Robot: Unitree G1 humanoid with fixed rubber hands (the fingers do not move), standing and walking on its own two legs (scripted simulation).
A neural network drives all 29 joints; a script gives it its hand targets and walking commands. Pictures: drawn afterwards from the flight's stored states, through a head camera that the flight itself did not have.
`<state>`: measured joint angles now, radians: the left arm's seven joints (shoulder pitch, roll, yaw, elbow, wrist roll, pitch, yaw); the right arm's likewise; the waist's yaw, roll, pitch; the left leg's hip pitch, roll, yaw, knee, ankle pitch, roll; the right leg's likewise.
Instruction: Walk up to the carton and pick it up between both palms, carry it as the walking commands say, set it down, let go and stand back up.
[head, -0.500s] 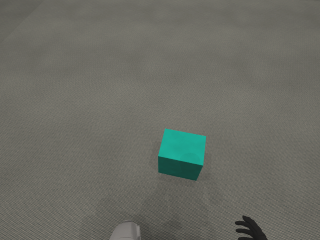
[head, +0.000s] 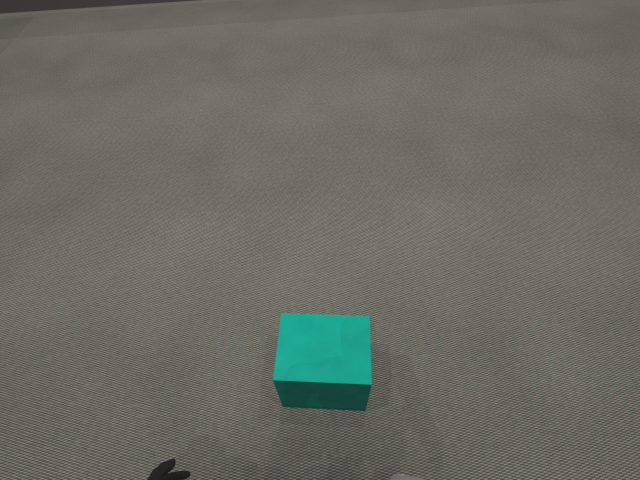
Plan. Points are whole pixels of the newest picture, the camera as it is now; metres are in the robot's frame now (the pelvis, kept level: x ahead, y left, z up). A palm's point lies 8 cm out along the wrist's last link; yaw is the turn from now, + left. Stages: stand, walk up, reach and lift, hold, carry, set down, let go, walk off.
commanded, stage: walk up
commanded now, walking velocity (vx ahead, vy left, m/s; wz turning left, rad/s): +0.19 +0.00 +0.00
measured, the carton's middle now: (324, 363) +0.49 +0.02 -0.63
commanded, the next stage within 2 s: stand in 1.42 s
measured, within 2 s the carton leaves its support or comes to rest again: neither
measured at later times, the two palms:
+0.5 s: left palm out of the picture +0.10 +0.24 -0.12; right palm out of the picture +0.12 -0.24 -0.11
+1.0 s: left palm out of the picture +0.10 +0.30 -0.13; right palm out of the picture +0.08 -0.18 -0.12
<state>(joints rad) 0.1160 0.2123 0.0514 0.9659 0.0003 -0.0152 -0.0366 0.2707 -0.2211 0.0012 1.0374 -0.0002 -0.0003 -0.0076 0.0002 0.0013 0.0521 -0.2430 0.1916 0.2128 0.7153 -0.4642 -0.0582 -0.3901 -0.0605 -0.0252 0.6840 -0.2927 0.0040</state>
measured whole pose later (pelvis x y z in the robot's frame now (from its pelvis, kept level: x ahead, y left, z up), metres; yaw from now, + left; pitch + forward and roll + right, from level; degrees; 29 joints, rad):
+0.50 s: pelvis +0.05 +0.00 +0.01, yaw -1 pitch +1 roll +1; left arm 0.24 0.20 0.03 0.97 0.00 0.02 0.03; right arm 0.16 -0.21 0.00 1.02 0.00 0.02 0.00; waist 0.00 -0.02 -0.02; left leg -0.29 0.02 0.11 0.59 -0.32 0.02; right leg -0.27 -0.05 -0.03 0.61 -0.35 0.01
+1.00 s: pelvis +0.04 +0.06 +0.02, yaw -4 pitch +1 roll +0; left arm 0.23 0.20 0.03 0.99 0.00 0.04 0.02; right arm 0.19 -0.20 0.00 1.02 0.00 0.01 -0.02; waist 0.00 -0.01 0.03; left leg -0.26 0.05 0.15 0.57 -0.33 0.02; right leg -0.26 -0.03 -0.03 0.61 -0.38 0.06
